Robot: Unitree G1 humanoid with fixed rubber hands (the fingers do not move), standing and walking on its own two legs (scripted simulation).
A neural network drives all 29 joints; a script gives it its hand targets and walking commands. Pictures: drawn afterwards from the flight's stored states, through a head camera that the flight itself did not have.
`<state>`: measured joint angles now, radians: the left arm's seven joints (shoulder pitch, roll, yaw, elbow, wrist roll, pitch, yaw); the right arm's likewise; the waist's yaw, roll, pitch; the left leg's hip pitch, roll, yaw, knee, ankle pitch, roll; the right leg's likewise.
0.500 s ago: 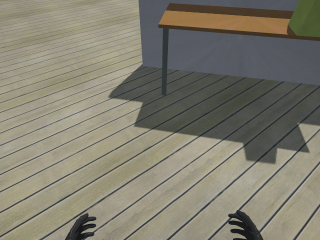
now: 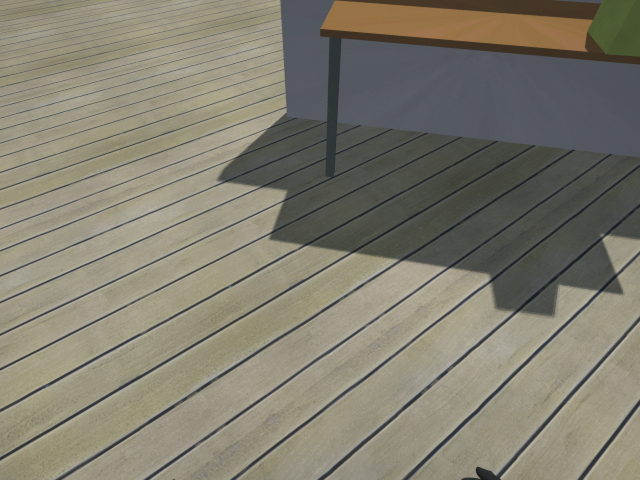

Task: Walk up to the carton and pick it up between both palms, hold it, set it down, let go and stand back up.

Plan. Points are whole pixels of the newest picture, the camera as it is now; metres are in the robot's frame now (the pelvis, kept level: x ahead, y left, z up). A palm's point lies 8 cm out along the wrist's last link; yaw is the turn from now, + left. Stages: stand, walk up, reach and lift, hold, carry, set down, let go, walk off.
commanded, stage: stand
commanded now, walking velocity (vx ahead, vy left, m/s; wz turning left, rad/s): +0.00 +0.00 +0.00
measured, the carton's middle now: out of the picture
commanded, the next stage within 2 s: walk up in 0.56 s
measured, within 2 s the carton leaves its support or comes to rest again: neither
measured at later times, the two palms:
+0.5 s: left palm out of the picture +0.06 +0.23 -0.12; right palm out of the picture +0.06 -0.22 -0.12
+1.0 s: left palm out of the picture +0.15 +0.20 -0.11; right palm out of the picture -0.05 -0.30 -0.13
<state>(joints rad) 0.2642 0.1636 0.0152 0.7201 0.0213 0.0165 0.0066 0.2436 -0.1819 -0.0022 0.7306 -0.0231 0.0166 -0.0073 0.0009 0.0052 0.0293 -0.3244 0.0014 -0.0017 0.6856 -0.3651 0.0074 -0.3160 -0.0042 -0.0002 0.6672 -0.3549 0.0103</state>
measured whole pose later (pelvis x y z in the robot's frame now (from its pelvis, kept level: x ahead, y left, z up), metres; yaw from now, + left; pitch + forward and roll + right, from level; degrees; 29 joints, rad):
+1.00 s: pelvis +0.00 -0.03 +0.01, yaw -12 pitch +1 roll +2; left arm 0.17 0.24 0.09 0.85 0.04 0.09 -0.09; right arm 0.32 -0.23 -0.11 1.01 -0.03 -0.03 -0.08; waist -0.01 -0.01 0.02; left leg -0.21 0.12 0.21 0.55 -0.34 -0.06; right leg -0.62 -0.12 -0.01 1.12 -0.32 0.03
